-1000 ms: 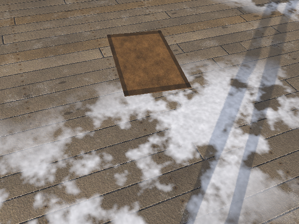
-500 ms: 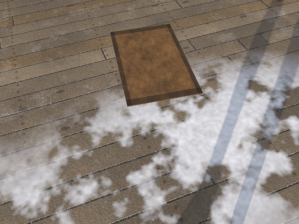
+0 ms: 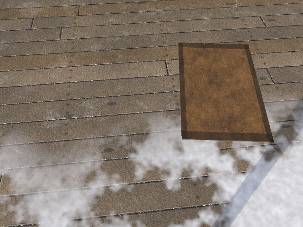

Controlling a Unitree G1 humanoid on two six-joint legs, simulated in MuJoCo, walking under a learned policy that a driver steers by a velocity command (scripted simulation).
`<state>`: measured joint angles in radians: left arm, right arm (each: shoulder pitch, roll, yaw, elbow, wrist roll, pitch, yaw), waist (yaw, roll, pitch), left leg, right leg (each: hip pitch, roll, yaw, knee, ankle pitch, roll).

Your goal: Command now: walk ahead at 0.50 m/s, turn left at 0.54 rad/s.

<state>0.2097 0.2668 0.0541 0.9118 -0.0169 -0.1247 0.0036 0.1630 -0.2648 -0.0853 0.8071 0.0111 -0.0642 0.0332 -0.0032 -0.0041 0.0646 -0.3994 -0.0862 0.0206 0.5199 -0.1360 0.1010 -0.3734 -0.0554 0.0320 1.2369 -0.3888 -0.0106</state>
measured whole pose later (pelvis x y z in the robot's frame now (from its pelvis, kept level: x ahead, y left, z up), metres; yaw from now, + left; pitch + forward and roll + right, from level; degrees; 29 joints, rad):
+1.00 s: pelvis +0.51 +0.11 +0.00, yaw +35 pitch +2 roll +0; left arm 0.22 0.31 0.05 0.80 -0.01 -0.11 -0.01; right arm 0.20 -0.30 -0.08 0.62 0.01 -0.04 0.03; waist 0.01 -0.01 0.07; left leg -0.39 -0.09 0.01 0.54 -0.17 0.10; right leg -0.39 -0.07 0.02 1.22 -0.40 0.01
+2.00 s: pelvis +1.04 +0.37 +0.00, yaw +9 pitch +2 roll +1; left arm 0.34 0.32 0.06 0.70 -0.02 -0.02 0.01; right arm 0.17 -0.27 -0.05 0.67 -0.01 -0.10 0.01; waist 0.01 -0.04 0.00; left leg -0.36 -0.02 0.01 0.51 -0.18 0.01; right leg -0.41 0.03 0.10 1.17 -0.41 -0.01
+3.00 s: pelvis +1.60 +0.36 +0.00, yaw -9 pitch +2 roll +0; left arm 0.35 0.30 0.06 0.80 -0.02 -0.05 0.00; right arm 0.14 -0.28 -0.04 0.75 0.01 -0.09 0.04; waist 0.02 -0.02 0.02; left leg -0.43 -0.01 0.04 0.56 -0.16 0.04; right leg -0.28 0.02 0.06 1.08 -0.47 -0.03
